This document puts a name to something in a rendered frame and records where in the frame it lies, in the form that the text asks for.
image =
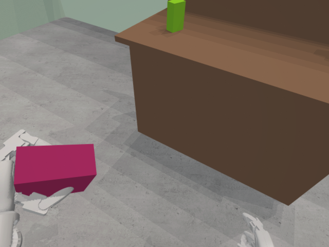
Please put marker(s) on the left robot hand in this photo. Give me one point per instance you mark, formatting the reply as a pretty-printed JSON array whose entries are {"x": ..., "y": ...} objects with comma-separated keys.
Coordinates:
[{"x": 36, "y": 203}]

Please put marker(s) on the table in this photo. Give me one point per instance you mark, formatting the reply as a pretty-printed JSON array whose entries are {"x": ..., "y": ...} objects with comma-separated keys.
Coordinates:
[{"x": 243, "y": 89}]

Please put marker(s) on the robot left forearm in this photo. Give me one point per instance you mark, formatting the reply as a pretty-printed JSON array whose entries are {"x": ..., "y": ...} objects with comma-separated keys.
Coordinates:
[{"x": 10, "y": 235}]

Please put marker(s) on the right robot hand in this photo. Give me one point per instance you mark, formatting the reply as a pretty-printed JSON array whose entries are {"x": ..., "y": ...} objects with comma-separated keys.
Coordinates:
[{"x": 261, "y": 237}]

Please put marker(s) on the sponge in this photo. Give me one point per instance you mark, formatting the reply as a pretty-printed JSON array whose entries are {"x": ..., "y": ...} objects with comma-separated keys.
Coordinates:
[{"x": 48, "y": 169}]

